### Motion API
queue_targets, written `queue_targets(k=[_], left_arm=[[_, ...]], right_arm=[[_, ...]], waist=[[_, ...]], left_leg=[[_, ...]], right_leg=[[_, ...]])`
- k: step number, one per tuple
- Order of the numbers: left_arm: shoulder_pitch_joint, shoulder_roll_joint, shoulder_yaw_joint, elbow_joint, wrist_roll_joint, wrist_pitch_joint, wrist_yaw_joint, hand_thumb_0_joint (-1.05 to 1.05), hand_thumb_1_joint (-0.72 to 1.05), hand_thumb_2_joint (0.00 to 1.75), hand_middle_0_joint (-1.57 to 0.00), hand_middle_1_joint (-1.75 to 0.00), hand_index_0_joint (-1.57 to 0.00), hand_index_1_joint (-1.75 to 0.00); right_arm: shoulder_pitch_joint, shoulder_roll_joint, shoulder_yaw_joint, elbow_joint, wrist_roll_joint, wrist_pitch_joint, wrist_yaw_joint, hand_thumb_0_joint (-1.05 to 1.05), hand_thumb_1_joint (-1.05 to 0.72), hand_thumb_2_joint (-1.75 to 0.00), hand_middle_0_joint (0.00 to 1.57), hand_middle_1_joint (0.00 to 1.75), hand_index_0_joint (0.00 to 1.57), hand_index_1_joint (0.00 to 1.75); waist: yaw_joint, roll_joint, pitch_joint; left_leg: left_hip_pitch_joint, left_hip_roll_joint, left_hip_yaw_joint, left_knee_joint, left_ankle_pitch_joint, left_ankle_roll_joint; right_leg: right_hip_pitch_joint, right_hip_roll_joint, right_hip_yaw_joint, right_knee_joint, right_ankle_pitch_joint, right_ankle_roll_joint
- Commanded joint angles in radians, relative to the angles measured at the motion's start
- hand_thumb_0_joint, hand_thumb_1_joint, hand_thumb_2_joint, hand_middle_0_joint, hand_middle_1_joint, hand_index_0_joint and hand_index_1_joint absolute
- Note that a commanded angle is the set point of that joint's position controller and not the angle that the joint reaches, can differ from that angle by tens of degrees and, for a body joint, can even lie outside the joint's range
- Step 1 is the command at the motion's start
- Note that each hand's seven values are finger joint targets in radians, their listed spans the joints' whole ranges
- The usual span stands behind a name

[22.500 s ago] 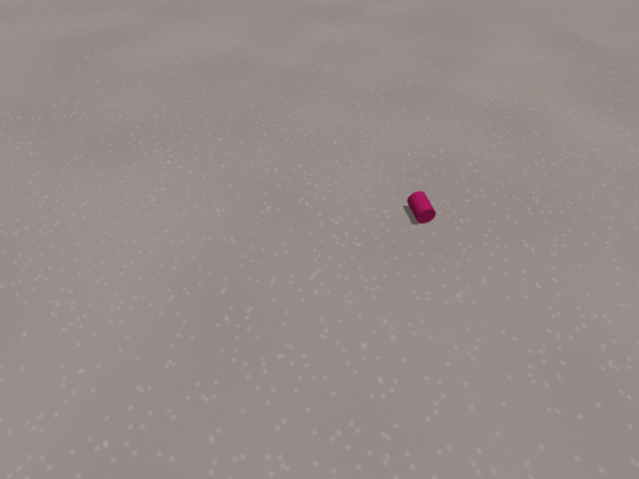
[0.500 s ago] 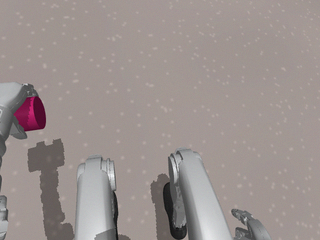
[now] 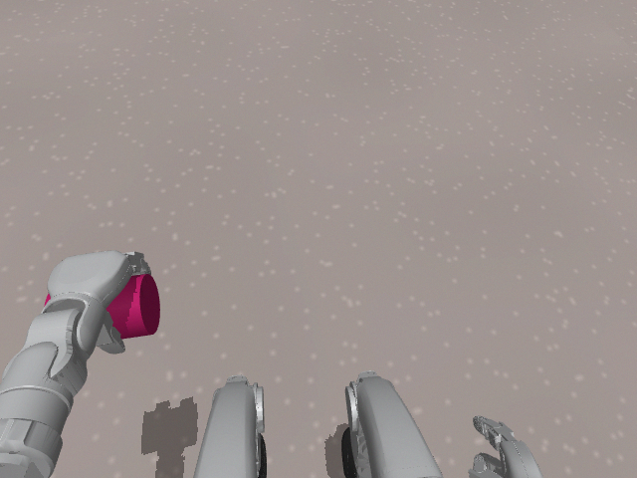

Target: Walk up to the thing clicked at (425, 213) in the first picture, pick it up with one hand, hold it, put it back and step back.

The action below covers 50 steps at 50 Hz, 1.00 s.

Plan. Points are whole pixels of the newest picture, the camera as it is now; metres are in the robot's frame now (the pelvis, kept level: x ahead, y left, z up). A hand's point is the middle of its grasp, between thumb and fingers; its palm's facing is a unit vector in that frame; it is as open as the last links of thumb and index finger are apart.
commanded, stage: lift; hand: left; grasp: from above
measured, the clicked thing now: (107, 309) +0.36 +0.28 -0.10
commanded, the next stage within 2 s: hold in 0.64 s
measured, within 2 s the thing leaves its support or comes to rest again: neither
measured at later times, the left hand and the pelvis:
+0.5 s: hand (100, 263) +0.37 +0.24 +0.04, palm faces -0.43 -0.09 -0.90, open 11.0 cm; pelvis +0.05 +0.00 +0.12, yaw +1 degrees
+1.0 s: hand (86, 224) +0.39 +0.23 +0.09, palm faces -0.45 -0.08 -0.89, open 11.0 cm; pelvis +0.08 +0.00 +0.16, yaw +1 degrees
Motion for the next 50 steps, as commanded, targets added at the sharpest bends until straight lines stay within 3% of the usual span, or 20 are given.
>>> queue_targets(k=[1, 3, 6, 8, 9, 11, 12, 17, 20, 22, 24, 29, 31, 32, 33, 35, 36, 42, 43, 50], left_arm=[[-0.283, 0.198, 0.053, -0.146, -0.007, 0.000, 0.056, 0.00, 0.84, 0.77, -1.13, -0.67, -1.15, -0.65], [-0.248, 0.189, 0.053, -0.135, -0.012, -0.001, 0.065, 0.00, 0.84, 0.75, -1.12, -0.66, -1.14, -0.64], [-0.259, 0.146, 0.018, -0.134, -0.006, -0.005, 0.086, 0.00, 0.82, 0.75, -1.11, -0.67, -1.13, -0.65], [-0.267, 0.150, 0.020, -0.116, 0.010, -0.008, 0.107, 0.00, 0.81, 0.72, -1.10, -0.67, -1.12, -0.64], [-0.271, 0.176, 0.050, -0.120, 0.010, -0.010, 0.121, 0.00, 0.80, 0.74, -1.09, -0.68, -1.11, -0.66], [-0.320, 0.167, 0.037, -0.130, 0.021, -0.010, 0.144, 0.00, 0.80, 0.78, -1.09, -0.70, -1.11, -0.68], [-0.333, 0.143, 0.010, -0.123, 0.035, -0.006, 0.155, 0.00, 0.82, 0.80, -1.12, -0.70, -1.13, -0.69], [-0.337, 0.150, 0.020, -0.108, 0.038, 0.030, 0.195, 0.00, 0.81, 0.83, -1.10, -0.74, -1.11, -0.72], [-0.278, 0.094, -0.013, -0.022, 0.030, 0.062, 0.194, 0.00, 0.81, 0.84, -1.11, -0.72, -1.12, -0.71], [-0.281, 0.097, -0.009, -0.017, 0.020, 0.075, 0.186, 0.00, 0.80, 0.86, -1.10, -0.72, -1.11, -0.71], [-0.280, 0.058, -0.044, -0.008, 0.008, 0.089, 0.172, 0.00, 0.81, 0.84, -1.11, -0.72, -1.12, -0.70], [-0.237, 0.049, -0.048, -0.017, -0.011, 0.084, 0.136, 0.00, 0.79, 0.85, -1.13, -0.67, -1.12, -0.68], [-0.244, 0.035, -0.055, -0.030, -0.006, 0.082, 0.134, 0.00, 0.79, 0.83, -1.12, -0.67, -1.12, -0.67], [-0.257, 0.057, -0.043, -0.054, -0.002, 0.079, 0.137, 0.00, 0.79, 0.83, -1.13, -0.67, -1.13, -0.67], [-0.273, 0.060, -0.041, -0.063, 0.005, 0.079, 0.140, 0.00, 0.80, 0.83, -1.13, -0.68, -1.13, -0.67], [-0.290, 0.080, -0.028, -0.112, 0.015, 0.072, 0.146, 0.00, 0.79, 0.84, -1.11, -0.69, -1.11, -0.68], [-0.290, 0.075, -0.028, -0.103, 0.017, 0.073, 0.149, 0.00, 0.77, 0.84, -1.10, -0.69, -1.11, -0.68], [-0.303, 0.072, -0.039, -0.097, 0.042, 0.074, 0.153, 0.00, 0.76, 0.79, -1.09, -0.64, -1.10, -0.63], [-0.295, 0.055, -0.049, -0.082, 0.037, 0.076, 0.147, 0.00, 0.77, 0.80, -1.10, -0.65, -1.10, -0.65], [-0.250, 0.037, -0.065, -0.097, 0.011, 0.080, 0.090, 0.00, 0.79, 0.86, -1.12, -0.66, -1.12, -0.66]], right_arm=[[0.066, -0.164, -0.067, -0.067, 0.009, -0.054, -0.028, 0.00, -0.89, -0.90, 0.20, 0.30, 0.20, 0.30], [0.069, -0.165, -0.070, -0.069, 0.013, -0.067, -0.030, 0.00, -0.89, -0.90, 0.20, 0.30, 0.20, 0.30], [0.071, -0.157, -0.073, -0.066, 0.014, -0.083, -0.033, 0.00, -0.89, -0.90, 0.20, 0.30, 0.20, 0.30], [0.076, -0.154, -0.074, -0.059, 0.016, -0.090, -0.034, 0.00, -0.89, -0.90, 0.20, 0.30, 0.20, 0.30], [0.078, -0.159, -0.078, -0.054, 0.013, -0.093, -0.035, 0.00, -0.89, -0.90, 0.20, 0.30, 0.20, 0.30], [0.084, -0.156, -0.078, -0.046, 0.012, -0.099, -0.033, 0.00, -0.89, -0.90, 0.20, 0.30, 0.20, 0.30], [0.087, -0.155, -0.076, -0.041, 0.012, -0.100, -0.033, 0.00, -0.89, -0.90, 0.20, 0.30, 0.20, 0.30], [0.107, -0.161, -0.084, -0.020, 0.011, -0.101, -0.033, 0.00, -0.89, -0.89, 0.20, 0.30, 0.20, 0.30], [0.108, -0.158, -0.086, -0.005, 0.011, -0.098, -0.030, 0.00, -0.89, -0.89, 0.20, 0.30, 0.20, 0.30], [0.112, -0.158, -0.089, -0.004, 0.009, -0.095, -0.029, 0.00, -0.88, -0.89, 0.20, 0.30, 0.20, 0.30], [0.108, -0.150, -0.088, -0.007, 0.008, -0.094, -0.028, 0.00, -0.89, -0.89, 0.20, 0.30, 0.20, 0.30], [0.099, -0.153, -0.095, -0.034, 0.012, -0.088, -0.025, 0.00, -0.89, -0.89, 0.20, 0.30, 0.20, 0.30], [0.103, -0.150, -0.093, -0.031, 0.013, -0.087, -0.024, 0.00, -0.89, -0.89, 0.20, 0.30, 0.20, 0.30], [0.094, -0.152, -0.094, -0.034, 0.013, -0.085, -0.025, 0.00, -0.89, -0.89, 0.20, 0.30, 0.20, 0.30], [0.097, -0.152, -0.093, -0.033, 0.013, -0.083, -0.026, 0.00, -0.89, -0.89, 0.20, 0.30, 0.20, 0.30], [0.095, -0.151, -0.096, -0.031, 0.013, -0.081, -0.027, 0.00, -0.88, -0.89, 0.20, 0.30, 0.20, 0.30], [0.100, -0.152, -0.095, -0.025, 0.012, -0.081, -0.028, 0.00, -0.88, -0.89, 0.20, 0.30, 0.20, 0.30], [0.087, -0.158, -0.101, -0.016, 0.015, -0.071, -0.026, 0.00, -0.89, -0.89, 0.20, 0.30, 0.20, 0.30], [0.085, -0.158, -0.102, -0.015, 0.014, -0.069, -0.024, 0.00, -0.89, -0.89, 0.20, 0.30, 0.20, 0.30], [0.071, -0.162, -0.109, -0.039, 0.018, -0.059, -0.013, 0.00, -0.88, -0.89, 0.20, 0.30, 0.20, 0.30]], waist=[[-0.018, 0.090, -0.338], [0.001, 0.082, -0.329], [-0.004, 0.074, -0.312], [0.001, 0.077, -0.294], [0.014, 0.081, -0.303], [0.008, 0.095, -0.306], [0.001, 0.094, -0.297], [0.019, 0.088, -0.337], [0.021, 0.049, -0.267], [0.028, 0.043, -0.267], [0.027, 0.022, -0.259], [0.039, 0.006, -0.220], [0.030, 0.017, -0.215], [0.042, 0.028, -0.224], [0.033, 0.027, -0.236], [0.048, 0.054, -0.271], [0.033, 0.048, -0.270], [0.040, 0.038, -0.226], [0.032, 0.032, -0.214], [0.052, 0.009, -0.216]], left_leg=[[0.430, -0.015, 0.006, -0.364, -0.013, 0.021], [0.478, -0.019, 0.009, -0.409, 0.005, 0.018], [0.543, -0.024, 0.016, -0.466, 0.021, 0.015], [0.572, -0.032, 0.026, -0.495, 0.046, 0.012], [0.596, -0.029, 0.029, -0.511, 0.049, 0.013], [0.650, -0.028, 0.034, -0.547, 0.076, 0.010], [0.677, -0.028, 0.032, -0.564, 0.088, 0.007], [0.807, -0.026, 0.044, -0.629, 0.234, 0.003], [0.831, -0.024, 0.041, -0.673, 0.284, 0.002], [0.854, -0.026, 0.043, -0.695, 0.319, 0.002], [0.865, -0.032, 0.049, -0.710, 0.348, 0.007], [0.918, -0.039, 0.065, -0.775, 0.361, 0.009], [0.947, -0.037, 0.063, -0.798, 0.376, 0.005], [0.969, -0.038, 0.065, -0.805, 0.397, 0.006], [0.984, -0.038, 0.065, -0.810, 0.412, 0.005], [1.033, -0.039, 0.066, -0.822, 0.468, 0.000], [1.050, -0.036, 0.062, -0.827, 0.485, -0.001], [1.101, -0.037, 0.066, -0.873, 0.527, -0.003], [1.103, -0.036, 0.068, -0.877, 0.530, -0.001], [1.141, -0.039, 0.076, -0.906, 0.603, 0.003]], right_leg=[[0.276, 0.031, 0.012, -0.335, 0.041, -0.042], [0.327, 0.031, 0.015, -0.380, 0.048, -0.045], [0.387, 0.030, 0.027, -0.451, 0.056, -0.044], [0.424, 0.030, 0.033, -0.491, 0.072, -0.044], [0.449, 0.030, 0.038, -0.509, 0.069, -0.042], [0.485, 0.029, 0.038, -0.534, 0.101, -0.041], [0.488, 0.029, 0.037, -0.545, 0.114, -0.044], [0.615, 0.027, 0.040, -0.616, 0.247, -0.041], [0.651, 0.029, 0.035, -0.655, 0.294, -0.038], [0.695, 0.027, 0.041, -0.681, 0.326, -0.035], [0.743, 0.024, 0.050, -0.713, 0.367, -0.029], [0.815, 0.020, 0.051, -0.785, 0.376, -0.026], [0.826, 0.022, 0.050, -0.794, 0.383, -0.029], [0.837, 0.020, 0.051, -0.805, 0.405, -0.028], [0.844, 0.020, 0.053, -0.808, 0.421, -0.028], [0.880, 0.019, 0.052, -0.813, 0.464, -0.029], [0.879, 0.021, 0.050, -0.815, 0.475, -0.030], [0.905, 0.020, 0.047, -0.855, 0.501, -0.031], [0.900, 0.019, 0.050, -0.862, 0.507, -0.030], [0.981, 0.021, 0.047, -0.891, 0.572, -0.026]])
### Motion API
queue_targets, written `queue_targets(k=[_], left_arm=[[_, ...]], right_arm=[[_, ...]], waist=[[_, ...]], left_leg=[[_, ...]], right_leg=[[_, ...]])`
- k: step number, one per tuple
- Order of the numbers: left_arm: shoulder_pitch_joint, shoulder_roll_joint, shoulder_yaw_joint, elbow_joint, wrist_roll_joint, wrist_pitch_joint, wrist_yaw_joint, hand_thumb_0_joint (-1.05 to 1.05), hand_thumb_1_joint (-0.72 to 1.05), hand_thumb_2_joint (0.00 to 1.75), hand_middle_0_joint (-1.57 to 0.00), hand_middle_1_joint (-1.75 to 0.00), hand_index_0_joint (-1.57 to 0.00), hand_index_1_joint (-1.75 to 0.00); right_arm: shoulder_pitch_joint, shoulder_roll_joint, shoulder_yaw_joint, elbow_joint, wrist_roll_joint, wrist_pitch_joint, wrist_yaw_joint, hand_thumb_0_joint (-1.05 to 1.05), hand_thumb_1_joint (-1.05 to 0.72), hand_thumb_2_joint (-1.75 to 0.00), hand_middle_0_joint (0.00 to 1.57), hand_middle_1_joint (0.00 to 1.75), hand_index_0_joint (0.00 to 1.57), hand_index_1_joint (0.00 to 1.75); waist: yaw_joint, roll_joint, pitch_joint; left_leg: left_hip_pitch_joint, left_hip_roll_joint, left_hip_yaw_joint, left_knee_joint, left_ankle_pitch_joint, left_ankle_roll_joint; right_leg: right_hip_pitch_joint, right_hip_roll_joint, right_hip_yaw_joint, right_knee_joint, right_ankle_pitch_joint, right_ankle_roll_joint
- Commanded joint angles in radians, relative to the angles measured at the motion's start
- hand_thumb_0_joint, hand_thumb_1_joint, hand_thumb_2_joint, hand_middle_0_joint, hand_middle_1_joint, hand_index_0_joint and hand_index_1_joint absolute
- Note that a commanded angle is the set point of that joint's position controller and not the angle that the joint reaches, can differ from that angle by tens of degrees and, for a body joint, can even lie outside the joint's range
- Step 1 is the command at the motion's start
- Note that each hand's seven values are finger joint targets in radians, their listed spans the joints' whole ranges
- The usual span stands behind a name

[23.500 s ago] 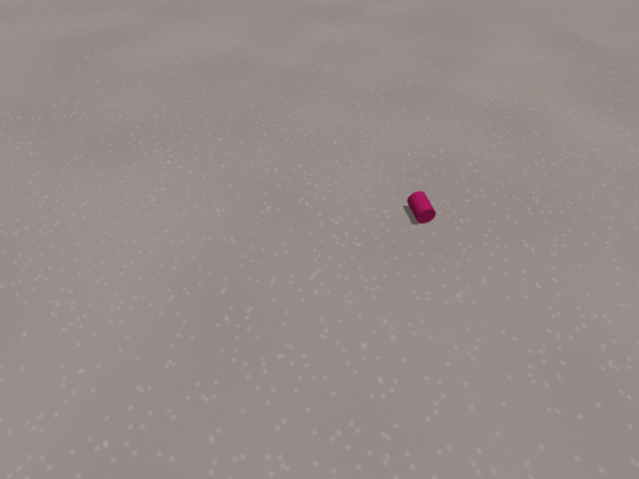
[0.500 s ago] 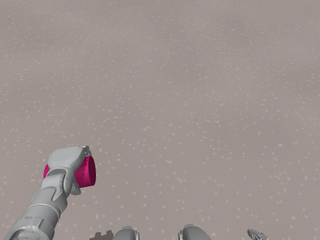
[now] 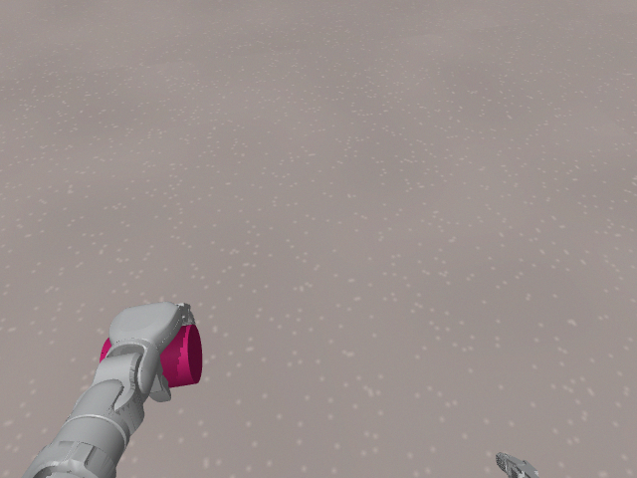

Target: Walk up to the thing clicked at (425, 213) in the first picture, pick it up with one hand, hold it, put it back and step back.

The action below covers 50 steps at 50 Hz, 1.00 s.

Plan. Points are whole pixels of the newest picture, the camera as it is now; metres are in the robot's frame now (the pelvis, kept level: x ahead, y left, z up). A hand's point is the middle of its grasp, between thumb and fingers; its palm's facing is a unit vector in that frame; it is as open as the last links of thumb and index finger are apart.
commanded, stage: hold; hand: left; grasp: from above
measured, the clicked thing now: (155, 359) +0.32 +0.25 -0.09
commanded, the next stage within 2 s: crouch in 1.64 s
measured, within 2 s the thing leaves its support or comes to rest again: neither
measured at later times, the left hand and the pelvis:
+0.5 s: hand (157, 368) +0.28 +0.22 -0.04, palm faces -0.46 -0.07 -0.89, open 11.0 cm; pelvis -0.01 -0.01 +0.01, yaw +0 degrees
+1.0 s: hand (150, 377) +0.27 +0.22 -0.02, palm faces -0.45 -0.07 -0.89, open 11.0 cm; pelvis -0.03 -0.01 +0.02, yaw +0 degrees
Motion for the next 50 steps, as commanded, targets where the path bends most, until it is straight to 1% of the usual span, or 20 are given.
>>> queue_targets(k=[1, 7, 8, 9, 11, 15, 16, 17, 18, 22, 27, 33, 36, 38, 40, 41, 43, 45, 47, 50], left_arm=[[-0.271, 0.195, 0.067, -0.191, -0.008, -0.006, 0.008, 0.00, 0.80, 0.84, -1.12, -0.67, -1.13, -0.66], [-0.273, 0.218, 0.082, -0.255, 0.010, -0.019, -0.016, 0.00, 0.80, 0.82, -1.13, -0.63, -1.13, -0.63], [-0.315, 0.235, 0.091, -0.303, 0.010, -0.024, -0.015, 0.00, 0.82, 0.81, -1.14, -0.63, -1.14, -0.63], [-0.293, 0.229, 0.090, -0.264, 0.014, -0.023, -0.015, 0.00, 0.81, 0.82, -1.14, -0.63, -1.14, -0.63], [-0.335, 0.239, 0.098, -0.303, 0.012, -0.029, -0.011, 0.00, 0.80, 0.83, -1.13, -0.62, -1.13, -0.62], [-0.308, 0.233, 0.100, -0.303, 0.018, -0.028, -0.012, 0.00, 0.80, 0.85, -1.13, -0.64, -1.13, -0.64], [-0.292, 0.219, 0.092, -0.275, 0.018, -0.025, -0.010, 0.00, 0.80, 0.82, -1.13, -0.65, -1.13, -0.64], [-0.327, 0.225, 0.091, -0.335, 0.012, -0.028, -0.011, 0.00, 0.83, 0.83, -1.15, -0.65, -1.15, -0.64], [-0.290, 0.231, 0.100, -0.285, 0.014, -0.021, -0.013, 0.00, 0.83, 0.84, -1.15, -0.65, -1.16, -0.64], [-0.276, 0.221, 0.086, -0.313, 0.004, -0.018, -0.032, 0.00, 0.84, 0.82, -1.14, -0.66, -1.15, -0.65], [-0.282, 0.225, 0.083, -0.333, -0.001, -0.027, -0.056, 0.00, 0.84, 0.80, -1.14, -0.67, -1.15, -0.65], [-0.311, 0.245, 0.100, -0.346, -0.004, -0.042, -0.051, 0.00, 0.82, 0.81, -1.12, -0.69, -1.13, -0.67], [-0.293, 0.231, 0.094, -0.330, -0.003, -0.039, -0.040, 0.00, 0.81, 0.83, -1.13, -0.68, -1.14, -0.67], [-0.334, 0.239, 0.094, -0.355, -0.008, -0.040, -0.040, 0.00, 0.81, 0.82, -1.12, -0.69, -1.14, -0.68], [-0.313, 0.247, 0.102, -0.339, -0.010, -0.035, -0.042, 0.00, 0.80, 0.83, -1.11, -0.70, -1.13, -0.68], [-0.301, 0.232, 0.089, -0.337, -0.010, -0.035, -0.047, 0.00, 0.81, 0.83, -1.13, -0.68, -1.14, -0.67], [-0.314, 0.246, 0.099, -0.359, -0.013, -0.034, -0.051, 0.00, 0.83, 0.85, -1.13, -0.71, -1.15, -0.70], [-0.327, 0.234, 0.083, -0.378, -0.016, -0.035, -0.061, 0.00, 0.82, 0.86, -1.13, -0.71, -1.14, -0.70], [-0.302, 0.241, 0.095, -0.358, -0.016, -0.035, -0.068, 0.00, 0.78, 0.85, -1.10, -0.71, -1.11, -0.70], [-0.322, 0.257, 0.102, -0.387, -0.015, -0.039, -0.076, 0.00, 0.79, 0.85, -1.11, -0.70, -1.12, -0.69]], right_arm=[[0.002, -0.151, -0.051, -0.116, 0.006, -0.026, -0.006, 0.00, -0.88, -0.89, 0.20, 0.30, 0.20, 0.30], [-0.014, -0.151, -0.049, -0.143, 0.007, -0.011, -0.005, 0.00, -0.89, -0.89, 0.20, 0.30, 0.20, 0.30], [-0.010, -0.156, -0.051, -0.149, 0.009, -0.009, -0.005, 0.00, -0.88, -0.89, 0.20, 0.30, 0.20, 0.30], [-0.019, -0.153, -0.048, -0.150, 0.010, -0.006, -0.005, 0.00, -0.88, -0.89, 0.20, 0.30, 0.20, 0.30], [-0.018, -0.154, -0.050, -0.153, 0.006, -0.004, -0.005, 0.00, -0.88, -0.89, 0.20, 0.30, 0.20, 0.30], [-0.037, -0.149, -0.046, -0.166, 0.009, 0.004, -0.006, 0.00, -0.89, -0.89, 0.20, 0.30, 0.20, 0.30], [-0.034, -0.151, -0.045, -0.160, 0.008, 0.005, -0.006, 0.00, -0.88, -0.89, 0.20, 0.30, 0.20, 0.30], [-0.044, -0.149, -0.045, -0.168, 0.009, 0.006, -0.006, 0.00, -0.88, -0.89, 0.20, 0.30, 0.20, 0.30], [-0.047, -0.153, -0.046, -0.167, 0.010, 0.007, -0.006, 0.00, -0.88, -0.89, 0.20, 0.30, 0.20, 0.30], [-0.070, -0.149, -0.041, -0.180, 0.014, 0.010, -0.009, 0.00, -0.88, -0.89, 0.20, 0.30, 0.20, 0.30], [-0.087, -0.143, -0.035, -0.185, 0.016, 0.010, -0.017, 0.00, -0.89, -0.89, 0.20, 0.30, 0.20, 0.30], [-0.104, -0.149, -0.031, -0.186, 0.018, 0.006, -0.022, 0.00, -0.89, -0.89, 0.20, 0.30, 0.20, 0.30], [-0.122, -0.144, -0.025, -0.192, 0.019, 0.003, -0.021, 0.00, -0.89, -0.89, 0.20, 0.30, 0.20, 0.30], [-0.123, -0.146, -0.026, -0.192, 0.019, 0.001, -0.021, 0.00, -0.89, -0.89, 0.20, 0.30, 0.20, 0.30], [-0.127, -0.145, -0.024, -0.190, 0.018, 0.000, -0.021, 0.00, -0.89, -0.90, 0.20, 0.30, 0.20, 0.30], [-0.136, -0.143, -0.023, -0.194, 0.020, -0.002, -0.021, 0.00, -0.90, -0.90, 0.20, 0.30, 0.20, 0.30], [-0.134, -0.142, -0.024, -0.191, 0.019, -0.002, -0.023, 0.00, -0.89, -0.90, 0.20, 0.30, 0.20, 0.30], [-0.134, -0.138, -0.022, -0.188, 0.019, -0.004, -0.024, 0.00, -0.90, -0.90, 0.20, 0.30, 0.20, 0.30], [-0.141, -0.138, -0.020, -0.186, 0.021, -0.003, -0.026, 0.00, -0.90, -0.90, 0.20, 0.30, 0.20, 0.30], [-0.149, -0.137, -0.017, -0.190, 0.022, -0.005, -0.029, 0.00, -0.90, -0.90, 0.20, 0.30, 0.20, 0.30]], waist=[[0.002, 0.009, -0.277], [0.016, 0.015, -0.276], [0.016, 0.030, -0.289], [0.014, 0.024, -0.264], [0.010, 0.026, -0.281], [0.021, 0.002, -0.271], [0.009, -0.011, -0.250], [0.022, 0.012, -0.258], [0.018, 0.016, -0.233], [0.027, 0.005, -0.216], [0.024, -0.020, -0.219], [0.027, 0.015, -0.197], [0.036, 0.022, -0.164], [0.029, 0.019, -0.190], [0.034, 0.023, -0.173], [0.033, 0.003, -0.170], [0.034, -0.009, -0.201], [0.029, -0.001, -0.213], [0.044, 0.013, -0.202], [0.043, 0.016, -0.197]], left_leg=[[0.234, -0.028, 0.000, -0.081, 0.393, 0.004], [0.271, -0.024, 0.001, -0.105, 0.426, 0.004], [0.277, -0.024, 0.003, -0.113, 0.418, 0.002], [0.280, -0.023, 0.003, -0.119, 0.414, 0.003], [0.284, -0.022, 0.003, -0.122, 0.407, 0.005], [0.286, -0.034, 0.014, -0.134, 0.371, 0.014], [0.277, -0.034, 0.012, -0.139, 0.358, 0.015], [0.289, -0.033, 0.012, -0.150, 0.340, 0.012], [0.284, -0.034, 0.015, -0.160, 0.319, 0.011], [0.286, -0.032, 0.013, -0.186, 0.265, 0.011], [0.296, -0.034, 0.017, -0.196, 0.258, 0.019], [0.311, -0.027, 0.012, -0.227, 0.215, 0.012], [0.304, -0.025, 0.006, -0.247, 0.164, 0.007], [0.316, -0.026, 0.010, -0.244, 0.172, 0.008], [0.317, -0.027, 0.011, -0.250, 0.168, 0.009], [0.317, -0.028, 0.012, -0.249, 0.170, 0.010], [0.326, -0.034, 0.018, -0.243, 0.190, 0.017], [0.341, -0.030, 0.017, -0.246, 0.205, 0.016], [0.343, -0.027, 0.013, -0.255, 0.217, 0.010], [0.342, -0.031, 0.017, -0.260, 0.202, 0.012]], right_leg=[[0.121, 0.042, -0.012, -0.102, 0.362, -0.022], [0.142, 0.045, -0.015, -0.114, 0.378, -0.026], [0.148, 0.046, -0.012, -0.118, 0.372, -0.029], [0.142, 0.046, -0.013, -0.123, 0.365, -0.028], [0.156, 0.045, -0.010, -0.128, 0.368, -0.027], [0.178, 0.034, 0.001, -0.154, 0.374, -0.016], [0.174, 0.034, 0.000, -0.159, 0.362, -0.016], [0.174, 0.034, 0.000, -0.164, 0.340, -0.018], [0.170, 0.034, 0.000, -0.174, 0.311, -0.021], [0.174, 0.035, -0.003, -0.197, 0.247, -0.023], [0.187, 0.030, 0.004, -0.215, 0.251, -0.016], [0.173, 0.036, -0.004, -0.225, 0.192, -0.027], [0.168, 0.037, -0.006, -0.240, 0.135, -0.032], [0.171, 0.036, -0.002, -0.242, 0.145, -0.029], [0.176, 0.034, -0.003, -0.252, 0.140, -0.027], [0.178, 0.033, -0.003, -0.254, 0.139, -0.026], [0.198, 0.027, 0.003, -0.260, 0.165, -0.019], [0.206, 0.029, 0.001, -0.256, 0.181, -0.021], [0.208, 0.033, -0.006, -0.253, 0.183, -0.027], [0.206, 0.032, -0.002, -0.266, 0.170, -0.026]])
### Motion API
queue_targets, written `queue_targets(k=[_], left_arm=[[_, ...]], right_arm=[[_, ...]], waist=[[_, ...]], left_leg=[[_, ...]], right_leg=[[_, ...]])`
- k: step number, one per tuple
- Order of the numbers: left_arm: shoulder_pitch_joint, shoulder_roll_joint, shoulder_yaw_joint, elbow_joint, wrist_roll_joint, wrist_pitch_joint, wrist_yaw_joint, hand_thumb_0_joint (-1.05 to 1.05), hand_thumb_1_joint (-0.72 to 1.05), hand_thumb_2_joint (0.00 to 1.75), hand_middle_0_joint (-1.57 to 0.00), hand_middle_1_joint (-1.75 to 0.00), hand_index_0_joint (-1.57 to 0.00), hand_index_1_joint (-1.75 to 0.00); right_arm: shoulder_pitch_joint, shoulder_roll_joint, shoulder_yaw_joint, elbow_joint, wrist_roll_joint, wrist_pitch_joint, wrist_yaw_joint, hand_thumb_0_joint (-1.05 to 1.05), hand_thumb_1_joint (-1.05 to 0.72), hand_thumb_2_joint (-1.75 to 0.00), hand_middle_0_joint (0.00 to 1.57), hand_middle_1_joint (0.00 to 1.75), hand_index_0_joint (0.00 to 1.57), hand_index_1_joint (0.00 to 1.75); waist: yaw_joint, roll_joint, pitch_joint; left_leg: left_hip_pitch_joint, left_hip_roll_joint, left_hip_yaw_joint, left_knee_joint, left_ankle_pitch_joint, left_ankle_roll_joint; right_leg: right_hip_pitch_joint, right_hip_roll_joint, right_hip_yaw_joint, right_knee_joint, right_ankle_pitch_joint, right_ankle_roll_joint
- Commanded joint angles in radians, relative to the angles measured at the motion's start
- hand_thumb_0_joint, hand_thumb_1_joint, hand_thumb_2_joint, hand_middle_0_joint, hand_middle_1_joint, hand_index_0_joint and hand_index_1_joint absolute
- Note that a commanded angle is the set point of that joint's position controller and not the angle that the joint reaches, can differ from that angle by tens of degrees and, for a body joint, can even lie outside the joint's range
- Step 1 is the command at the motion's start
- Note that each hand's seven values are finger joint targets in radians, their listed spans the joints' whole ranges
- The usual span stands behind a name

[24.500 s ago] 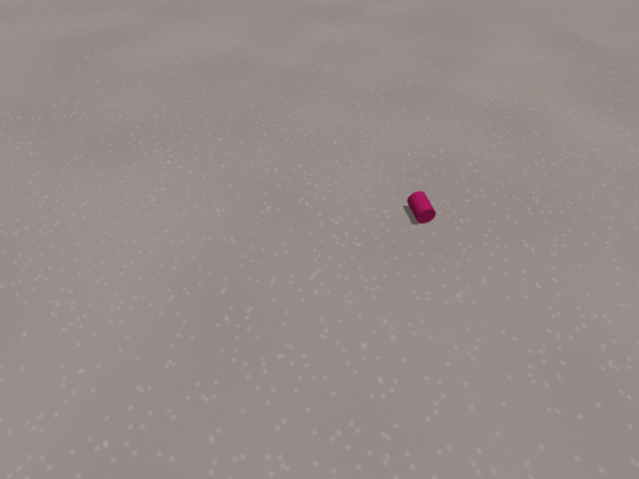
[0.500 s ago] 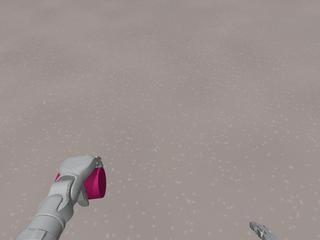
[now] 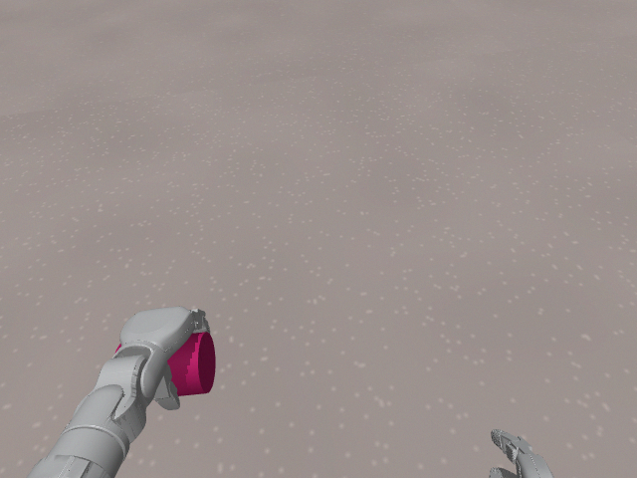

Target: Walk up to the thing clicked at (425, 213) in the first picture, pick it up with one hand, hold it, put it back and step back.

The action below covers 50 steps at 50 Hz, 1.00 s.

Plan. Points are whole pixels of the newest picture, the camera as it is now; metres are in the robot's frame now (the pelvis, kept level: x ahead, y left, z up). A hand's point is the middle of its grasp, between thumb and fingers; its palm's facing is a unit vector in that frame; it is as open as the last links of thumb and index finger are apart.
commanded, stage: hold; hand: left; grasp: from above
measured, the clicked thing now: (167, 365) +0.30 +0.24 -0.06
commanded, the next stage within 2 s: crouch in 0.64 s
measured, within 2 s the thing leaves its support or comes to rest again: neither
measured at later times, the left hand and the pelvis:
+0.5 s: hand (169, 355) +0.30 +0.23 -0.03, palm faces -0.45 -0.07 -0.89, open 11.0 cm; pelvis +0.01 +0.00 +0.00, yaw +0 degrees
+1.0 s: hand (172, 360) +0.30 +0.23 -0.05, palm faces -0.47 -0.06 -0.88, open 11.1 cm; pelvis +0.01 +0.00 +0.00, yaw +0 degrees
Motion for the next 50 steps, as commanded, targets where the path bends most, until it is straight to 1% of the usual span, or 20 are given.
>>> queue_targets(k=[1, 4, 6, 10, 13, 14, 19, 21, 23, 25, 27, 28, 33, 36, 37, 39, 42, 46, 47, 50], left_arm=[[-0.381, 0.245, 0.119, -0.236, -0.001, -0.008, 0.040, 0.00, 0.78, 0.84, -1.11, -0.69, -1.12, -0.68], [-0.347, 0.223, 0.106, -0.227, -0.004, -0.004, 0.029, 0.00, 0.77, 0.83, -1.10, -0.70, -1.11, -0.69], [-0.347, 0.246, 0.125, -0.229, -0.002, -0.005, 0.024, 0.00, 0.77, 0.83, -1.09, -0.71, -1.10, -0.69], [-0.315, 0.229, 0.109, -0.216, -0.003, -0.009, 0.010, 0.00, 0.76, 0.83, -1.09, -0.69, -1.10, -0.68], [-0.355, 0.258, 0.136, -0.264, -0.003, -0.017, 0.012, 0.00, 0.74, 0.85, -1.08, -0.69, -1.09, -0.69], [-0.353, 0.239, 0.119, -0.254, -0.003, -0.016, 0.014, 0.00, 0.74, 0.83, -1.08, -0.69, -1.09, -0.68], [-0.401, 0.249, 0.126, -0.275, 0.007, -0.016, 0.030, 0.00, 0.74, 0.82, -1.07, -0.70, -1.08, -0.69], [-0.345, 0.238, 0.125, -0.251, 0.012, -0.009, 0.034, 0.00, 0.75, 0.82, -1.09, -0.67, -1.10, -0.66], [-0.391, 0.244, 0.122, -0.288, 0.004, -0.009, 0.033, 0.00, 0.78, 0.84, -1.10, -0.71, -1.11, -0.69], [-0.348, 0.215, 0.102, -0.255, 0.002, -0.003, 0.028, 0.00, 0.76, 0.85, -1.09, -0.70, -1.10, -0.69], [-0.328, 0.245, 0.132, -0.228, 0.004, -0.002, 0.029, 0.00, 0.74, 0.84, -1.08, -0.68, -1.09, -0.67], [-0.316, 0.231, 0.119, -0.230, 0.002, -0.003, 0.024, 0.00, 0.73, 0.84, -1.07, -0.68, -1.08, -0.68], [-0.368, 0.250, 0.125, -0.270, 0.007, -0.016, 0.012, 0.00, 0.73, 0.85, -1.07, -0.70, -1.08, -0.69], [-0.357, 0.230, 0.113, -0.254, 0.003, -0.018, 0.014, 0.00, 0.72, 0.83, -1.07, -0.69, -1.08, -0.68], [-0.392, 0.251, 0.131, -0.294, -0.005, -0.024, 0.019, 0.00, 0.80, 0.75, -1.08, -0.73, -1.13, -0.69], [-0.363, 0.253, 0.137, -0.252, 0.005, -0.026, 0.024, 0.00, 0.68, 0.81, -1.00, -0.70, -1.01, -0.69], [-0.296, 0.213, 0.115, -0.197, 0.012, -0.027, 0.036, 0.00, 0.66, 0.82, -0.99, -0.70, -1.00, -0.69], [-0.296, 0.202, 0.110, -0.167, 0.033, -0.044, 0.060, 0.00, 0.63, 0.85, -0.98, -0.71, -0.99, -0.70], [-0.290, 0.210, 0.118, -0.135, 0.037, -0.050, 0.073, 0.00, 0.64, 0.85, -0.99, -0.70, -1.00, -0.70], [-0.325, 0.202, 0.122, -0.061, 0.056, -0.072, 0.125, 0.00, 0.65, 0.87, -1.01, -0.70, -1.01, -0.70]], right_arm=[[-0.097, -0.126, -0.038, -0.142, 0.003, -0.049, -0.011, 0.00, -0.90, -0.90, 0.20, 0.30, 0.20, 0.30], [-0.099, -0.125, -0.036, -0.144, 0.005, -0.049, -0.012, 0.00, -0.90, -0.90, 0.20, 0.30, 0.20, 0.30], [-0.099, -0.127, -0.037, -0.145, 0.006, -0.048, -0.013, 0.00, -0.90, -0.90, 0.20, 0.30, 0.20, 0.30], [-0.101, -0.125, -0.037, -0.149, 0.007, -0.046, -0.014, 0.00, -0.90, -0.90, 0.20, 0.30, 0.20, 0.30], [-0.099, -0.126, -0.038, -0.154, 0.005, -0.045, -0.015, 0.00, -0.90, -0.90, 0.20, 0.30, 0.20, 0.30], [-0.104, -0.122, -0.035, -0.153, 0.005, -0.046, -0.015, 0.00, -0.90, -0.90, 0.20, 0.30, 0.20, 0.30], [-0.097, -0.121, -0.036, -0.142, 0.005, -0.043, -0.017, 0.00, -0.90, -0.90, 0.20, 0.30, 0.20, 0.30], [-0.098, -0.120, -0.038, -0.141, 0.005, -0.040, -0.017, 0.00, -0.90, -0.90, 0.20, 0.30, 0.20, 0.30], [-0.096, -0.124, -0.042, -0.139, 0.007, -0.038, -0.017, 0.00, -0.89, -0.90, 0.20, 0.30, 0.20, 0.30], [-0.102, -0.124, -0.043, -0.143, 0.006, -0.036, -0.016, 0.00, -0.90, -0.90, 0.20, 0.30, 0.20, 0.30], [-0.098, -0.127, -0.043, -0.141, 0.006, -0.033, -0.015, 0.00, -0.89, -0.90, 0.20, 0.30, 0.20, 0.30], [-0.107, -0.122, -0.040, -0.146, 0.007, -0.033, -0.014, 0.00, -0.89, -0.90, 0.20, 0.30, 0.20, 0.30], [-0.096, -0.121, -0.045, -0.152, 0.007, -0.029, -0.015, 0.00, -0.90, -0.90, 0.20, 0.30, 0.20, 0.30], [-0.085, -0.122, -0.047, -0.146, 0.005, -0.028, -0.016, 0.00, -0.90, -0.90, 0.20, 0.30, 0.20, 0.30], [-0.090, -0.128, -0.048, -0.148, 0.005, -0.027, -0.017, 0.00, -0.91, -0.91, 0.20, 0.30, 0.20, 0.30], [-0.080, -0.126, -0.047, -0.145, 0.005, -0.025, -0.017, 0.00, -0.87, -0.89, 0.20, 0.30, 0.20, 0.30], [-0.095, -0.122, -0.045, -0.153, 0.006, -0.020, -0.016, 0.00, -0.87, -0.89, 0.20, 0.30, 0.20, 0.30], [-0.068, -0.128, -0.054, -0.144, 0.002, -0.011, -0.010, 0.00, -0.87, -0.89, 0.20, 0.30, 0.20, 0.30], [-0.069, -0.127, -0.052, -0.140, 0.000, -0.007, -0.009, 0.00, -0.88, -0.89, 0.20, 0.30, 0.20, 0.30], [-0.049, -0.130, -0.057, -0.128, -0.009, 0.000, -0.004, 0.00, -0.88, -0.89, 0.20, 0.30, 0.20, 0.30]], waist=[[-0.001, -0.011, -0.259], [0.001, -0.016, -0.238], [0.007, -0.020, -0.241], [0.006, -0.026, -0.229], [0.010, -0.014, -0.254], [0.006, -0.013, -0.251], [0.001, 0.001, -0.276], [0.006, -0.019, -0.273], [0.006, 0.005, -0.303], [0.005, -0.009, -0.263], [0.012, -0.020, -0.241], [0.016, -0.009, -0.225], [0.006, -0.009, -0.276], [-0.003, -0.016, -0.282], [0.008, 0.004, -0.306], [0.005, 0.000, -0.280], [0.005, -0.038, -0.211], [-0.010, -0.054, -0.211], [-0.005, -0.061, -0.199], [-0.025, -0.067, -0.184]], left_leg=[[0.151, -0.028, 0.008, -0.069, 0.081, 0.022], [0.155, -0.026, 0.010, -0.075, 0.102, 0.022], [0.153, -0.025, 0.007, -0.079, 0.112, 0.022], [0.161, -0.024, 0.007, -0.086, 0.126, 0.023], [0.174, -0.028, 0.009, -0.083, 0.129, 0.025], [0.174, -0.028, 0.009, -0.085, 0.135, 0.023], [0.194, -0.030, 0.011, -0.077, 0.166, 0.023], [0.193, -0.032, 0.014, -0.075, 0.179, 0.026], [0.208, -0.030, 0.014, -0.075, 0.207, 0.024], [0.200, -0.026, 0.008, -0.085, 0.193, 0.022], [0.181, -0.026, 0.008, -0.092, 0.162, 0.023], [0.173, -0.027, 0.008, -0.096, 0.154, 0.021], [0.199, -0.034, 0.015, -0.079, 0.204, 0.028], [0.214, -0.030, 0.011, -0.077, 0.230, 0.029], [0.227, -0.030, 0.011, -0.079, 0.235, 0.025], [0.212, -0.027, 0.011, -0.083, 0.227, 0.024], [0.176, -0.033, 0.011, -0.089, 0.180, 0.025], [0.159, -0.032, 0.009, -0.072, 0.177, 0.024], [0.144, -0.032, 0.006, -0.068, 0.173, 0.022], [0.094, -0.033, 0.004, -0.030, 0.137, 0.020]], right_leg=[[0.037, 0.033, -0.010, -0.116, 0.069, -0.015], [0.042, 0.034, -0.011, -0.116, 0.089, -0.016], [0.051, 0.036, -0.015, -0.116, 0.097, -0.018], [0.052, 0.035, -0.017, -0.118, 0.109, -0.018], [0.062, 0.032, -0.014, -0.127, 0.112, -0.016], [0.062, 0.032, -0.015, -0.123, 0.120, -0.017], [0.062, 0.032, -0.012, -0.123, 0.153, -0.015], [0.075, 0.029, -0.014, -0.127, 0.170, -0.012], [0.083, 0.031, -0.015, -0.118, 0.200, -0.015], [0.071, 0.034, -0.022, -0.124, 0.177, -0.018], [0.076, 0.034, -0.023, -0.133, 0.144, -0.019], [0.069, 0.033, -0.023, -0.134, 0.135, -0.021], [0.088, 0.026, -0.013, -0.130, 0.200, -0.013], [0.091, 0.029, -0.018, -0.125, 0.230, -0.013], [0.102, 0.029, -0.018, -0.124, 0.227, -0.016], [0.091, 0.033, -0.023, -0.125, 0.214, -0.018], [0.066, 0.029, -0.023, -0.139, 0.168, -0.017], [0.046, 0.027, -0.023, -0.121, 0.170, -0.017], [0.040, 0.028, -0.026, -0.116, 0.160, -0.018], [-0.022, 0.026, -0.026, -0.085, 0.129, -0.019]])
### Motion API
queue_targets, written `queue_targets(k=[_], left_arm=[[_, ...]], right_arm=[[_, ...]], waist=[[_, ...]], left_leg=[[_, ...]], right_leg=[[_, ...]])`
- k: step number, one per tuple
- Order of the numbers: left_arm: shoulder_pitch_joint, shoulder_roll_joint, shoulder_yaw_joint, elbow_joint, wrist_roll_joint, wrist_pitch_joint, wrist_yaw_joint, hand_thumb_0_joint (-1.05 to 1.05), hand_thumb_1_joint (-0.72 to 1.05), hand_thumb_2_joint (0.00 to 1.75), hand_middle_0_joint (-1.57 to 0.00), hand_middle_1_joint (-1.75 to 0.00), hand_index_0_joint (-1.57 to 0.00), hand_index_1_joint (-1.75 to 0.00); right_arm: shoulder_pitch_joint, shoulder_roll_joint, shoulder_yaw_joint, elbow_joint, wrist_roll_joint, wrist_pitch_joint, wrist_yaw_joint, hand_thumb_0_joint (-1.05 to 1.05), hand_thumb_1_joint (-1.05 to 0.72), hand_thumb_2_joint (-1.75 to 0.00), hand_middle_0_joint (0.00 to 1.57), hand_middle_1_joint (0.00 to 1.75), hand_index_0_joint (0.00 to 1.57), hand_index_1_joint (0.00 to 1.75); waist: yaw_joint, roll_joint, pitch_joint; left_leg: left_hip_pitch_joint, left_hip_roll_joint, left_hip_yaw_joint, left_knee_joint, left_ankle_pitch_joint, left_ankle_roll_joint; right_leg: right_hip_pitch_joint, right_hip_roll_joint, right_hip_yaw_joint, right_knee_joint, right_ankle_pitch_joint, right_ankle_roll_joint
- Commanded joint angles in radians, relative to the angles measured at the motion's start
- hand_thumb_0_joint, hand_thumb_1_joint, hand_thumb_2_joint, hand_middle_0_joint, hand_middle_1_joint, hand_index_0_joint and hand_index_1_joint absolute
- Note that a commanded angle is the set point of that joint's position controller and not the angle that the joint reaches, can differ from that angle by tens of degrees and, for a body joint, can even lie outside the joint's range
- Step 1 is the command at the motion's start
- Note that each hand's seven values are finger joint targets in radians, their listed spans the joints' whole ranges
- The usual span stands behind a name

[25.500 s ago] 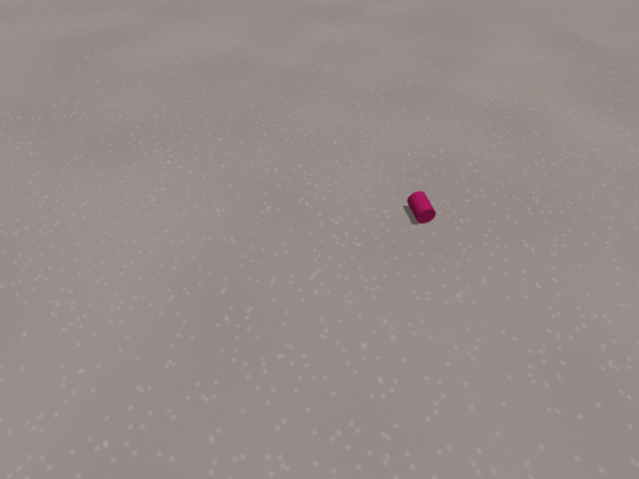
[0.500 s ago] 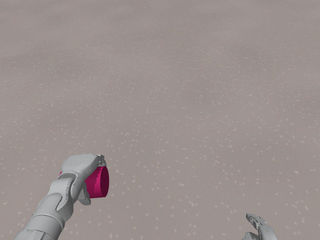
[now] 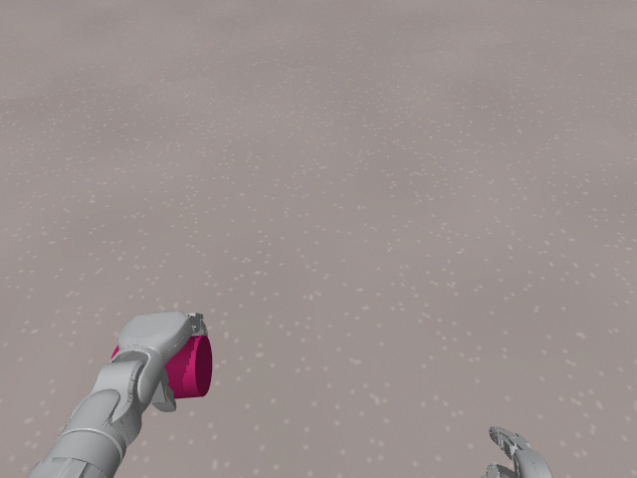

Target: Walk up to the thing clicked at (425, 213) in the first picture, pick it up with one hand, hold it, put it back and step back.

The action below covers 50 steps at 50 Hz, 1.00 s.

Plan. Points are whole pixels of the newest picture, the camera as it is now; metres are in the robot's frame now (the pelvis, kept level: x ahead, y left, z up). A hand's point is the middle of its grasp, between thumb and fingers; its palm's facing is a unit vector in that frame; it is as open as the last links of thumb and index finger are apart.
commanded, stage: crouch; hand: left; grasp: from above
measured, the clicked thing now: (164, 368) +0.30 +0.24 -0.08
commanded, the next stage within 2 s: lower in 1.72 s
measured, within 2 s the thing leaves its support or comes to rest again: neither
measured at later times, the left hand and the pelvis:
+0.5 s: hand (195, 381) +0.35 +0.26 -0.28, palm faces -0.42 +0.03 -0.91, open 11.1 cm; pelvis -0.05 +0.01 -0.16, yaw +0 degrees
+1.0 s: hand (214, 402) +0.38 +0.28 -0.49, palm faces -0.46 -0.03 -0.89, open 11.1 cm; pelvis -0.07 +0.01 -0.32, yaw -3 degrees
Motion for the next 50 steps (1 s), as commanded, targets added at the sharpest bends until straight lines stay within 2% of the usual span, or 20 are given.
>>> queue_targets(k=[1, 5, 7, 12, 13, 14, 16, 18, 23, 25, 26, 29, 30, 32, 34, 37, 41, 42, 45, 50], left_arm=[[-0.338, 0.204, 0.103, -0.082, 0.026, -0.035, 0.115, 0.00, 0.66, 0.84, -1.01, -0.70, -1.01, -0.69], [-0.445, 0.219, 0.110, 0.030, 0.080, -0.053, 0.214, 0.00, 0.64, 0.83, -0.97, -0.75, -0.99, -0.73], [-0.530, 0.221, 0.111, 0.048, 0.106, -0.071, 0.264, 0.00, 0.64, 0.85, -0.98, -0.74, -0.99, -0.73], [-0.597, 0.239, 0.129, 0.190, 0.165, -0.087, 0.357, 0.00, 0.64, 0.85, -0.97, -0.77, -0.99, -0.75], [-0.627, 0.269, 0.149, 0.177, 0.173, -0.087, 0.375, 0.00, 0.65, 0.83, -0.96, -0.78, -0.99, -0.76], [-0.642, 0.246, 0.137, 0.224, 0.172, -0.077, 0.385, 0.00, 0.64, 0.83, -0.96, -0.78, -0.98, -0.76], [-0.693, 0.263, 0.145, 0.253, 0.168, -0.069, 0.402, 0.00, 0.62, 0.84, -0.94, -0.78, -0.96, -0.76], [-0.698, 0.279, 0.157, 0.335, 0.157, -0.059, 0.409, 0.00, 0.60, 0.82, -0.92, -0.78, -0.95, -0.75], [-0.774, 0.327, 0.187, 0.304, 0.141, -0.047, 0.405, 0.00, 0.60, 0.82, -0.94, -0.75, -0.96, -0.73], [-0.752, 0.365, 0.216, 0.346, 0.143, -0.037, 0.405, 0.00, 0.60, 0.82, -0.94, -0.75, -0.96, -0.73], [-0.762, 0.353, 0.210, 0.362, 0.138, -0.035, 0.399, 0.00, 0.59, 0.85, -0.93, -0.77, -0.95, -0.75], [-0.807, 0.424, 0.245, 0.362, 0.152, -0.040, 0.384, 0.00, 0.59, 0.83, -0.94, -0.74, -0.96, -0.73], [-0.850, 0.431, 0.250, 0.322, 0.151, -0.049, 0.379, 0.00, 0.58, 0.85, -0.94, -0.74, -0.95, -0.73], [-0.835, 0.403, 0.245, 0.367, 0.145, -0.063, 0.367, 0.00, 0.61, 0.85, -0.96, -0.75, -0.97, -0.74], [-0.846, 0.444, 0.265, 0.384, 0.158, -0.079, 0.363, 0.00, 0.61, 0.84, -0.96, -0.73, -0.98, -0.71], [-0.883, 0.455, 0.273, 0.372, 0.173, -0.105, 0.362, 0.00, 0.65, 0.84, -0.99, -0.71, -1.00, -0.70], [-0.907, 0.519, 0.315, 0.364, 0.190, -0.139, 0.381, 0.00, 0.67, 0.86, -1.03, -0.70, -1.04, -0.70], [-0.900, 0.504, 0.311, 0.372, 0.192, -0.144, 0.386, 0.00, 0.68, 0.88, -1.04, -0.71, -1.04, -0.71], [-0.952, 0.537, 0.326, 0.360, 0.210, -0.156, 0.398, 0.00, 0.66, 0.85, -1.03, -0.68, -1.04, -0.68], [-0.982, 0.545, 0.325, 0.402, 0.227, -0.155, 0.417, 0.00, 0.69, 0.82, -1.07, -0.64, -1.07, -0.64]], right_arm=[[-0.036, -0.137, -0.052, -0.106, -0.012, -0.029, -0.001, 0.00, -0.88, -0.89, 0.20, 0.30, 0.20, 0.30], [0.013, -0.150, -0.066, -0.060, -0.034, -0.032, 0.014, 0.00, -0.88, -0.89, 0.20, 0.30, 0.20, 0.30], [0.039, -0.156, -0.078, -0.046, -0.045, -0.039, 0.023, 0.00, -0.88, -0.89, 0.20, 0.30, 0.20, 0.30], [0.101, -0.175, -0.091, -0.046, -0.067, -0.052, 0.047, 0.00, -0.89, -0.89, 0.20, 0.30, 0.20, 0.30], [0.107, -0.179, -0.096, -0.047, -0.069, -0.054, 0.047, 0.00, -0.88, -0.89, 0.20, 0.30, 0.20, 0.30], [0.110, -0.179, -0.095, -0.047, -0.073, -0.056, 0.047, 0.00, -0.88, -0.89, 0.20, 0.30, 0.20, 0.30], [0.124, -0.184, -0.101, -0.038, -0.075, -0.064, 0.042, 0.00, -0.88, -0.89, 0.20, 0.30, 0.20, 0.30], [0.133, -0.187, -0.098, -0.027, -0.084, -0.078, 0.037, 0.00, -0.88, -0.89, 0.20, 0.30, 0.20, 0.30], [0.158, -0.196, -0.106, -0.025, -0.093, -0.097, 0.029, 0.00, -0.88, -0.89, 0.20, 0.30, 0.20, 0.30], [0.160, -0.197, -0.102, -0.026, -0.098, -0.099, 0.027, 0.00, -0.88, -0.89, 0.20, 0.30, 0.20, 0.30], [0.161, -0.197, -0.097, -0.021, -0.103, -0.102, 0.029, 0.00, -0.88, -0.89, 0.20, 0.30, 0.20, 0.30], [0.170, -0.202, -0.096, -0.017, -0.105, -0.107, 0.032, 0.00, -0.89, -0.89, 0.20, 0.30, 0.20, 0.30], [0.173, -0.203, -0.095, -0.021, -0.106, -0.108, 0.035, 0.00, -0.88, -0.89, 0.20, 0.30, 0.20, 0.30], [0.177, -0.204, -0.091, -0.016, -0.110, -0.114, 0.043, 0.00, -0.89, -0.89, 0.20, 0.30, 0.20, 0.30], [0.180, -0.213, -0.089, -0.013, -0.112, -0.117, 0.049, 0.00, -0.89, -0.89, 0.20, 0.30, 0.20, 0.30], [0.195, -0.217, -0.081, 0.000, -0.122, -0.123, 0.064, 0.00, -0.88, -0.89, 0.20, 0.30, 0.20, 0.30], [0.207, -0.221, -0.068, 0.013, -0.135, -0.132, 0.085, 0.00, -0.89, -0.90, 0.20, 0.30, 0.20, 0.30], [0.213, -0.217, -0.064, 0.015, -0.141, -0.133, 0.092, 0.00, -0.89, -0.90, 0.20, 0.30, 0.20, 0.30], [0.216, -0.224, -0.064, 0.024, -0.151, -0.133, 0.106, 0.00, -0.90, -0.90, 0.20, 0.30, 0.20, 0.30], [0.217, -0.224, -0.057, 0.033, -0.165, -0.133, 0.124, 0.00, -0.90, -0.90, 0.20, 0.30, 0.20, 0.30]], waist=[[-0.023, -0.048, -0.207], [-0.049, -0.013, -0.282], [-0.063, -0.005, -0.368], [-0.080, 0.042, -0.480], [-0.068, 0.089, -0.531], [-0.087, 0.090, -0.542], [-0.093, 0.101, -0.565], [-0.095, 0.089, -0.566], [-0.105, 0.122, -0.736], [-0.101, 0.108, -0.743], [-0.114, 0.117, -0.726], [-0.113, 0.137, -0.780], [-0.120, 0.149, -0.804], [-0.138, 0.140, -0.767], [-0.139, 0.156, -0.775], [-0.159, 0.164, -0.824], [-0.156, 0.209, -0.869], [-0.164, 0.205, -0.869], [-0.161, 0.254, -0.916], [-0.173, 0.277, -0.883]], left_leg=[[0.064, -0.031, 0.012, 0.026, 0.129, 0.020], [-0.045, -0.028, 0.010, 0.180, 0.133, 0.010], [-0.128, -0.027, 0.008, 0.298, 0.130, 0.006], [-0.379, -0.019, 0.003, 0.529, 0.041, 0.011], [-0.388, -0.018, 0.002, 0.559, 0.035, 0.009], [-0.427, -0.018, -0.002, 0.590, 0.016, 0.010], [-0.501, -0.017, -0.010, 0.640, -0.031, 0.011], [-0.611, -0.011, -0.029, 0.697, -0.087, 0.013], [-0.734, -0.007, -0.043, 0.846, -0.124, 0.018], [-0.809, -0.011, -0.046, 0.880, -0.171, 0.018], [-0.834, -0.006, -0.058, 0.899, -0.190, 0.015], [-0.888, -0.007, -0.065, 0.968, -0.208, 0.018], [-0.902, -0.009, -0.072, 0.982, -0.231, 0.016], [-0.957, -0.009, -0.088, 1.019, -0.279, 0.017], [-0.983, -0.010, -0.103, 1.046, -0.321, 0.014], [-1.001, -0.009, -0.110, 1.121, -0.285, 0.017], [-1.037, -0.012, -0.093, 1.208, -0.222, 0.020], [-1.047, -0.012, -0.086, 1.231, -0.206, 0.023], [-1.030, -0.010, -0.078, 1.288, -0.152, 0.022], [-1.094, -0.006, -0.064, 1.357, -0.161, 0.026]], right_leg=[[-0.060, 0.028, -0.020, -0.036, 0.129, -0.018], [-0.201, 0.027, -0.022, 0.101, 0.141, -0.019], [-0.301, 0.029, -0.019, 0.204, 0.143, -0.019], [-0.548, 0.031, -0.029, 0.426, 0.050, -0.031], [-0.589, 0.036, -0.035, 0.465, 0.036, -0.036], [-0.636, 0.038, -0.039, 0.495, 0.020, -0.037], [-0.714, 0.043, -0.048, 0.557, -0.020, -0.043], [-0.803, 0.046, -0.058, 0.630, -0.068, -0.044], [-0.921, 0.042, -0.067, 0.791, -0.101, -0.050], [-0.958, 0.041, -0.071, 0.834, -0.142, -0.050], [-1.018, 0.038, -0.074, 0.861, -0.162, -0.051], [-1.086, 0.040, -0.082, 0.936, -0.185, -0.053], [-1.110, 0.040, -0.085, 0.959, -0.205, -0.056], [-1.198, 0.037, -0.094, 0.999, -0.248, -0.056], [-1.260, 0.036, -0.099, 1.039, -0.285, -0.058], [-1.317, 0.034, -0.106, 1.096, -0.265, -0.054], [-1.353, 0.033, -0.108, 1.155, -0.222, -0.051], [-1.350, 0.035, -0.109, 1.164, -0.207, -0.050], [-1.396, 0.038, -0.112, 1.212, -0.177, -0.052], [-1.433, 0.045, -0.119, 1.261, -0.170, -0.051]])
